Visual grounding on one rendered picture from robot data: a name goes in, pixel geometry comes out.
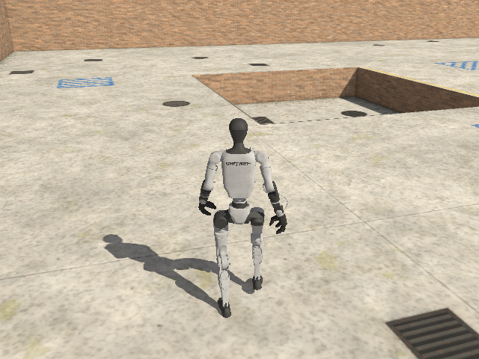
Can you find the right robot upper arm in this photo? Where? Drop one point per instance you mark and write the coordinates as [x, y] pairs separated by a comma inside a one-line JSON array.
[[265, 169]]

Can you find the left robot hand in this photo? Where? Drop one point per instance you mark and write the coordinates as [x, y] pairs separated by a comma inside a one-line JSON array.
[[208, 204]]

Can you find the right robot shin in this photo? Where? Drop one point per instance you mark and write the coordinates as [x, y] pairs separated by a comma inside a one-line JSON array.
[[257, 256]]

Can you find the right robot hand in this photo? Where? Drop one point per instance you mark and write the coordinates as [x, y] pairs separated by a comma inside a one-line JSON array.
[[282, 222]]

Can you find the left robot upper arm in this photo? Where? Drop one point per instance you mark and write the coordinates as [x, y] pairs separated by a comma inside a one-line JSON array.
[[215, 158]]

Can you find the left robot forearm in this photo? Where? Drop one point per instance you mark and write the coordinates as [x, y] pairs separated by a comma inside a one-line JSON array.
[[204, 195]]

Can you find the right robot forearm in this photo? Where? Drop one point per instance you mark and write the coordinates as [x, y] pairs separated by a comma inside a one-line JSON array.
[[275, 201]]

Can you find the right robot foot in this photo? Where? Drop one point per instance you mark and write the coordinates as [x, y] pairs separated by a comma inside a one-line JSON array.
[[257, 283]]

